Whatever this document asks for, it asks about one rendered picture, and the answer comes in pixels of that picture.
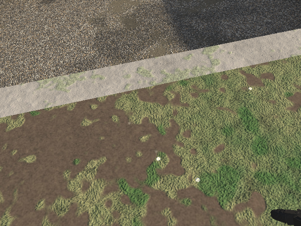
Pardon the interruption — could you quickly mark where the robot right hand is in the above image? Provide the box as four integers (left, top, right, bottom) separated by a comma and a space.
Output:
270, 209, 301, 226

